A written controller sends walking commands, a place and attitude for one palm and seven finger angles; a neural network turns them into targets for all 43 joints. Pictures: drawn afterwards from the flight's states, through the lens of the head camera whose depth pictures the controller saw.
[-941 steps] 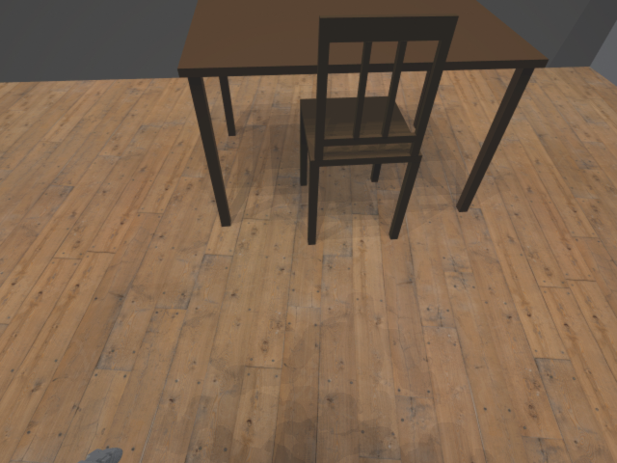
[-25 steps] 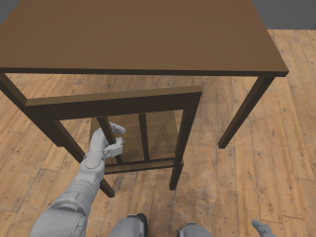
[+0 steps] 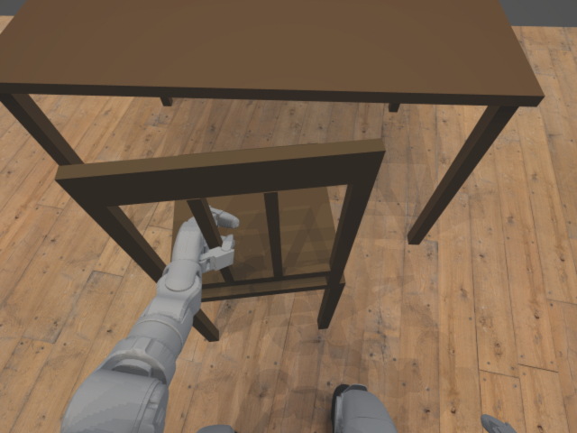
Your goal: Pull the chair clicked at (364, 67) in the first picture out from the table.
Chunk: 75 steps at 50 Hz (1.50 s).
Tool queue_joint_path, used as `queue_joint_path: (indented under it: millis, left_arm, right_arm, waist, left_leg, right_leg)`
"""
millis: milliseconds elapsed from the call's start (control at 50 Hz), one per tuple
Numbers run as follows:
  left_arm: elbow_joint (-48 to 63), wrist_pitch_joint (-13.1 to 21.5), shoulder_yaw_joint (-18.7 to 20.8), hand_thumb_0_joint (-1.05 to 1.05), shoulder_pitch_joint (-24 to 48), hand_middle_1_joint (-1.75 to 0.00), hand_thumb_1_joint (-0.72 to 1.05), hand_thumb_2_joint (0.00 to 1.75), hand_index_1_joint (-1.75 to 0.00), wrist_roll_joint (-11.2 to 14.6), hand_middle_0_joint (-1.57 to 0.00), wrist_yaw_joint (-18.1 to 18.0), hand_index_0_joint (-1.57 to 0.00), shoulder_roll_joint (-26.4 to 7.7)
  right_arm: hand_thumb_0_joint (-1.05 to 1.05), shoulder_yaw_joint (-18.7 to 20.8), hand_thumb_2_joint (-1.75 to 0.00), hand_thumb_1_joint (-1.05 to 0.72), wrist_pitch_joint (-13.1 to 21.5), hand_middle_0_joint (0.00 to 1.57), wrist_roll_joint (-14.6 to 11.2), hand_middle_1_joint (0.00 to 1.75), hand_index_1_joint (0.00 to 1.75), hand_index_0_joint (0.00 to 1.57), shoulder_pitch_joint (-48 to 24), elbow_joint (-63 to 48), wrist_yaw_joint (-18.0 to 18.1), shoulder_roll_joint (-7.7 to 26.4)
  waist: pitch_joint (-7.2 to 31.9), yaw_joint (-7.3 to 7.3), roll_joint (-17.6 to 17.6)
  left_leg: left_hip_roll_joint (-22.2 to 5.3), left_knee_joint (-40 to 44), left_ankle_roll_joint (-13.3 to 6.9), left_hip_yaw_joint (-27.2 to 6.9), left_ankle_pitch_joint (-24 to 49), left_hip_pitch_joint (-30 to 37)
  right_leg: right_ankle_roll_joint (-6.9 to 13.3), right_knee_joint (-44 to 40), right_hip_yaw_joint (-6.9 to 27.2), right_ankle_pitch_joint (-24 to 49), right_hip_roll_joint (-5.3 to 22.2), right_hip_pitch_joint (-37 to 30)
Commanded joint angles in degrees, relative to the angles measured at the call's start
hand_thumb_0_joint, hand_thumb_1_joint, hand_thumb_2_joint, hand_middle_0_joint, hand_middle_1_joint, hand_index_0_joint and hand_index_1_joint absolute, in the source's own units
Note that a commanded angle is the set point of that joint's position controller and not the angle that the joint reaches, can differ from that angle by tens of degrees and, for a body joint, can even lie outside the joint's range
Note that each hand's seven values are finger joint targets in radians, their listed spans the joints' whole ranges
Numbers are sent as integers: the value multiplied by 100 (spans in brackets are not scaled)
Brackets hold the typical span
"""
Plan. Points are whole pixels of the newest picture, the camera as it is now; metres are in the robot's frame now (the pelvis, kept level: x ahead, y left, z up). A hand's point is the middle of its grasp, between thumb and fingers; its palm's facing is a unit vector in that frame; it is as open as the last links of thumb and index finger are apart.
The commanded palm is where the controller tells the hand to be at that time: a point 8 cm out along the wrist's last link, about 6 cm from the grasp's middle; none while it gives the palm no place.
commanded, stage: step backward, pulling the chair out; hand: left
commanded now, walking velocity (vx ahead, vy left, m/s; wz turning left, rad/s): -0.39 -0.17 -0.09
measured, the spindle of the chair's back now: (216, 244) +0.39 +0.12 -0.06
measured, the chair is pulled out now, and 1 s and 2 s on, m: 0.22 0.39 0.55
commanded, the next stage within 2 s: stop walking, hand still on the chair in 1.70 s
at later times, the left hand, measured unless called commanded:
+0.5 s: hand (214, 305) +0.29 +0.11 -0.06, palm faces -0.06 -0.98 -0.19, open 5.1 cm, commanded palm +0.28 +0.17 -0.06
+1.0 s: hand (198, 362) +0.21 +0.13 -0.05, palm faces +0.01 -0.98 -0.19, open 5.1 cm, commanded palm +0.21 +0.18 -0.06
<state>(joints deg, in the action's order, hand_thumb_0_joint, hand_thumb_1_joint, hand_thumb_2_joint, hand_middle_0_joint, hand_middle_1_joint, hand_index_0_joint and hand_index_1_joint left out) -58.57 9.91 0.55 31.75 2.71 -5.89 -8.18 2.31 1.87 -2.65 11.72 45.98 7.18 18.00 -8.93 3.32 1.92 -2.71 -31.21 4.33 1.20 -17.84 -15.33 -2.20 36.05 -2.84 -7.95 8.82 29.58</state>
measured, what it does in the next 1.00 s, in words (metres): walks backwards: right foot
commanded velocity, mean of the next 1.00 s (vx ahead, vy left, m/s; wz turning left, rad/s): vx -0.38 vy -0.05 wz -0.03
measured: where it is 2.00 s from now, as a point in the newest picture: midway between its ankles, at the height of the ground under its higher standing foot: outside the picture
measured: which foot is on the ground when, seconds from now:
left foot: down 0.00-0.86, up 0.88-1.00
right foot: down 0.00-0.32, up 0.34-0.42, down 0.44-1.00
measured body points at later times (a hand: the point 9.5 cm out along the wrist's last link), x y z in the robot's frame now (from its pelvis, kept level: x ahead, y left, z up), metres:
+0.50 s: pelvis -0.08 +0.00 +0.00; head +0.01 -0.01 +0.44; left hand +0.29 +0.17 -0.04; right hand -0.01 -0.25 -0.14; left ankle -0.03 +0.16 -0.72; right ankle -0.01 -0.12 -0.72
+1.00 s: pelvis -0.16 +0.01 +0.00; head -0.08 -0.01 +0.44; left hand +0.21 +0.18 -0.04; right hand -0.09 -0.26 -0.14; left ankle -0.16 +0.14 -0.70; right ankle -0.03 -0.12 -0.72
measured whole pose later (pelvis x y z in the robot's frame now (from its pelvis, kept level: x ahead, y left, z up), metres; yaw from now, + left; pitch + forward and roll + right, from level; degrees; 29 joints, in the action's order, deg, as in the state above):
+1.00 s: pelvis -0.16 +0.01 +0.00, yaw -1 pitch +2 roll +2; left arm -62.0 14.0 4.1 29.7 1.5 -5.4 -9.7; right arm 0.9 2.1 -2.1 12.5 45.3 4.7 14.3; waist -8.3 3.1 0.4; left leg -0.3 -47.1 1.8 1.0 -28.1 -23.0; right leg 0.0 32.1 -0.3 -4.8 2.8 29.1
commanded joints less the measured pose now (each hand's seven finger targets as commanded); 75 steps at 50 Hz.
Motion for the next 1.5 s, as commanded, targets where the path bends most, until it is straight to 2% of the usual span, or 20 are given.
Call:
queue_joint_path:
  millis: [0, 80, 160, 240, 320, 400, 480, 540, 620, 740, 840, 900, 1000, 1060, 1120, 1160, 1240, 1300, 1360, 1480]
  left_arm:
    - [1430, 473, -198, 0, 1950, -145, 90, 90, -145, -200, -50, 108, -50, -623]
    - [1256, 651, 27, 0, 1542, -145, 90, 90, -145, -265, -50, 97, -50, -664]
    - [919, 689, 380, 0, 1301, -145, 90, 90, -145, -262, -50, 38, -50, -1325]
    - [880, 515, 190, 0, 1145, -145, 90, 90, -145, -244, -50, 46, -50, -1021]
    - [1390, 672, 69, 0, 1421, -145, 90, 90, -145, -266, -50, 63, -50, -834]
    - [1247, 824, 40, 0, 1841, -145, 90, 90, -145, -333, -50, 66, -50, -799]
    - [892, 904, 333, 0, 1705, -145, 90, 90, -145, -311, -50, -21, -50, -1442]
    - [684, 804, 309, 0, 1478, -145, 90, 90, -145, -308, -50, -21, -50, -1294]
    - [978, 900, 128, 0, 1481, -145, 90, 90, -145, -227, -50, 2, -50, -973]
    - [1166, 915, 98, 0, 1795, -145, 90, 90, -145, -271, -50, 107, -50, -1019]
    - [756, 770, 423, 0, 1496, -145, 90, 90, -145, -333, -50, -62, -50, -1642]
    - [593, 688, 503, 0, 1479, -145, 90, 90, -145, -254, -50, 8, -50, -1451]
    - [388, 654, 427, 0, 1362, -145, 90, 90, -145, -175, -50, 76, -50, -1331]
    - [1150, 742, 335, 0, 2009, -145, 90, 90, -145, -210, -50, 116, -50, -1166]
    - [1097, 761, 233, 0, 2068, -145, 90, 90, -145, -206, -50, 120, -50, -865]
    - [934, 782, 183, 0, 2138, -145, 90, 90, -145, -251, -50, 121, -50, -938]
    - [761, 970, 402, 0, 2031, -145, 90, 90, -145, -436, -50, 96, -50, -1293]
    - [474, 766, 778, 0, 1755, -145, 90, 90, -145, -311, -50, -2, -50, -1813]
    - [603, 577, 834, 0, 1381, -145, 90, 90, -145, -300, -50, -40, -50, -1797]
    - [1206, 349, 552, 0, 938, -145, 90, 90, -145, -159, -50, -58, -50, -1555]
  right_arm:
    - [0, 191, -90, -90, -16, 20, 171, 30, 30, 20, 280, -826, -82, 477]
    - [0, 271, -90, -90, -47, 20, 142, 30, 30, 20, 464, -903, -287, 453]
    - [0, 287, -90, -90, -93, 20, 39, 30, 30, 20, 489, -807, -157, 379]
    - [0, 78, -90, -90, -37, 20, 94, 30, 30, 20, 424, -707, -87, 293]
    - [0, 111, -90, -90, -128, 20, 234, 30, 30, 20, -5, -1076, -113, 388]
    - [0, 232, -90, -90, 14, 20, 175, 30, 30, 20, 496, -805, -195, 349]
    - [0, 281, -90, -90, 42, 20, 82, 30, 30, 20, 510, -587, -91, 323]
    - [0, 154, -90, -90, 96, 20, 87, 30, 30, 20, 350, -577, -62, 255]
    - [0, 193, -90, -90, 52, 20, 138, 30, 30, 20, 196, -865, -54, 450]
    - [0, 219, -90, -90, 78, 20, 109, 30, 30, 20, 461, -857, -148, 398]
    - [0, 280, -90, -90, 100, 20, 92, 30, 30, 20, 401, -720, -166, 273]
    - [0, 77, -90, -90, 232, 20, 101, 30, 30, 20, 314, -579, -189, 208]
    - [0, 59, -90, -90, 294, 20, 45, 30, 30, 20, 736, -437, -82, 432]
    - [0, 150, -90, -90, 200, 20, 159, 30, 30, 20, 410, -773, -65, 500]
    - [0, 224, -90, -90, 151, 20, 194, 30, 30, 20, 544, -642, -217, 411]
    - [0, 241, -90, -90, 142, 20, 184, 30, 30, 20, 694, -587, -301, 413]
    - [0, 173, -90, -90, 102, 20, 136, 30, 30, 20, 706, -431, -352, 379]
    - [0, 288, -90, -90, 111, 20, -3, 30, 30, 20, 390, -572, -219, 432]
    - [0, 48, -90, -90, 90, 20, 66, 30, 30, 20, 163, -568, -179, 301]
    - [0, 78, -90, -90, -114, 20, 34, 30, 30, 20, 253, -864, -1, 415]
  waist:
    - [2519, -77, -1893]
    - [2512, -68, -832]
    - [3026, -32, 836]
    - [2821, -48, 886]
    - [1952, -219, -1932]
    - [2321, -12, -550]
    - [2837, 4, 569]
    - [2578, -106, 776]
    - [2335, -145, -1405]
    - [2209, 3, -1035]
    - [2220, -151, 849]
    - [2342, -241, 932]
    - [2269, -158, 583]
    - [2182, -222, -2060]
    - [2049, -133, -1108]
    - [2277, -82, -1194]
    - [2644, -52, -1148]
    - [2881, -226, 866]
    - [2805, -256, -71]
    - [2862, -168, 712]
  left_leg:
    - [-1245, 442, -710, -611, 3863, 480]
    - [-1256, -505, -567, -538, 4351, 631]
    - [-218, -1386, -62, -67, -655, -602]
    - [-192, -234, -234, -82, -533, -186]
    - [-1586, 1051, -1085, -1245, 741, -1332]
    - [-1071, -340, -684, -670, 2605, -101]
    - [-167, -1166, -188, -38, -31, -171]
    - [-96, -975, -267, -228, -684, -204]
    - [-1384, 952, -964, -1284, 530, -545]
    - [-1194, 200, -878, -812, 1053, -581]
    - [211, -2420, -270, 58, -1208, -213]
    - [133, -2480, -231, -303, -1168, -356]
    - [-83, 784, -385, -76, -153, 290]
    - [-1713, 1135, -1185, -1494, 1931, 10]
    - [-1817, 89, -1237, -1259, 5704, 1764]
    - [-1591, -314, -967, -999, 6041, 2469]
    - [-1177, -1131, -532, -529, 5189, 1266]
    - [-132, -2480, -66, -553, -1295, -1107]
    - [-141, -1864, -104, -696, -1303, -1169]
    - [-204, 182, -149, -115, 514, 130]
  right_leg:
    - [124, 813, 17, 109, -369, -1434]
    - [313, -193, 185, 1200, -472, -1781]
    - [913, -835, 1297, 3497, 902, -2651]
    - [601, -974, 876, 1357, 751, -1937]
    - [114, 1140, 27, -1307, -709, -1623]
    - [222, -473, 452, 1084, -441, -1809]
    - [689, -1248, 1459, 1612, 736, -1748]
    - [685, -1466, 1249, 389, 800, -1453]
    - [121, 374, 249, -1072, -664, -1357]
    - [164, -216, 387, -467, -742, -1885]
    - [809, -2633, 2161, -3513, 1010, -229]
    - [943, -1941, 1613, -1105, 907, -958]
    - [408, -1226, 1179, -533, 403, -1265]
    - [71, 1163, 316, -907, -633, -830]
    - [247, 1268, 466, -1749, -710, -14]
    - [256, 121, 254, -1274, -742, -247]
    - [480, -1305, 457, 2204, -391, -2282]
    - [1367, -807, 1908, 5418, 1385, -3494]
    - [1184, -641, 1490, 4787, 1332, -3355]
    - [665, -568, 951, 3376, 866, -2669]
